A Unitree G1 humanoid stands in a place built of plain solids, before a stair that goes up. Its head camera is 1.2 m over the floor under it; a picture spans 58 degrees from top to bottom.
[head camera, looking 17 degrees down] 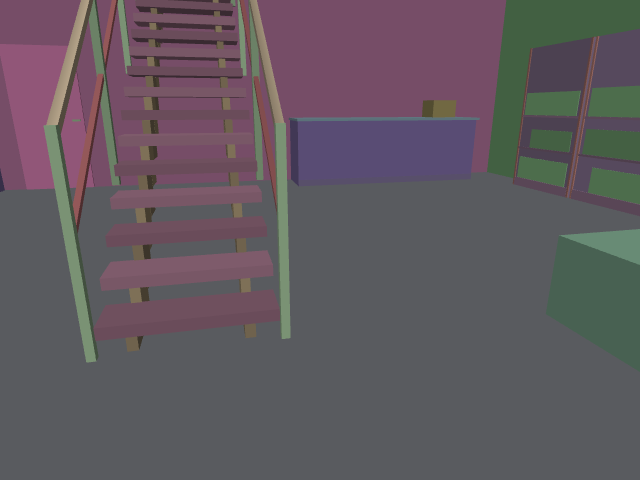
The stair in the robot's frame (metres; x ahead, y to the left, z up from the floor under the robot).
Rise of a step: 0.17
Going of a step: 0.23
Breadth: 0.92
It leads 14 degrees to the left of straight ahead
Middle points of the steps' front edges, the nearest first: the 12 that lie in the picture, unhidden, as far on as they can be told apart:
2.00 0.66 0.17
2.23 0.72 0.34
2.45 0.77 0.51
2.68 0.82 0.68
2.91 0.88 0.85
3.13 0.93 1.01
3.36 0.99 1.18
3.59 1.04 1.35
3.81 1.10 1.52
4.04 1.15 1.69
4.27 1.21 1.86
4.49 1.26 2.03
